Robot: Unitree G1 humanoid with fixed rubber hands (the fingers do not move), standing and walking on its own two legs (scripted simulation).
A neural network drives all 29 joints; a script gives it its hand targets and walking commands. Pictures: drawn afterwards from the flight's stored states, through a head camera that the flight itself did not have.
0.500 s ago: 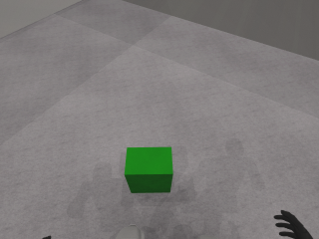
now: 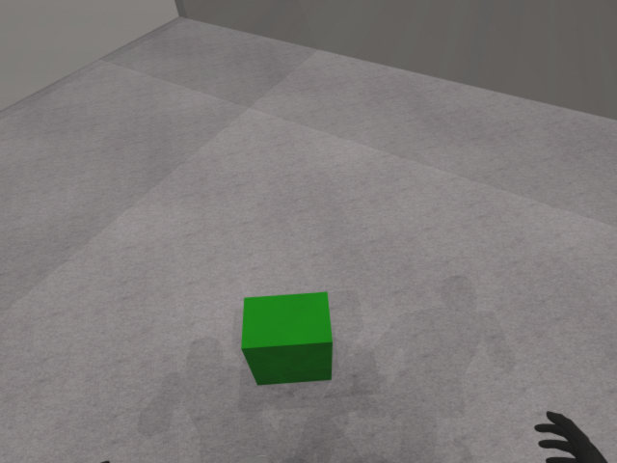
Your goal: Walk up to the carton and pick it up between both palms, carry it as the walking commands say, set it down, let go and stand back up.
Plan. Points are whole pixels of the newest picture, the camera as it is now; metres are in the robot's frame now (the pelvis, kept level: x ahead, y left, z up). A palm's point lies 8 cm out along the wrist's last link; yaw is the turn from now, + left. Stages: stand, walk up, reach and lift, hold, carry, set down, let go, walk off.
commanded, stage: walk up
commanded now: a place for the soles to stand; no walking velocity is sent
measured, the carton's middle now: (290, 341) +0.53 +0.11 -0.61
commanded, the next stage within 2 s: none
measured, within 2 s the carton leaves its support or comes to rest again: neither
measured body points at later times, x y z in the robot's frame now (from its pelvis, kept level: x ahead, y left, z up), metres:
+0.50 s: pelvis +0.01 +0.00 +0.01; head +0.04 +0.00 +0.46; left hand +0.14 +0.32 -0.11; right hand +0.11 -0.33 -0.10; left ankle +0.07 +0.14 -0.72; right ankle +0.02 -0.16 -0.72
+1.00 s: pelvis +0.03 +0.00 +0.02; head +0.05 +0.00 +0.47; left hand +0.14 +0.32 -0.10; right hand +0.14 -0.32 -0.10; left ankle +0.07 +0.14 -0.72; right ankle +0.02 -0.16 -0.72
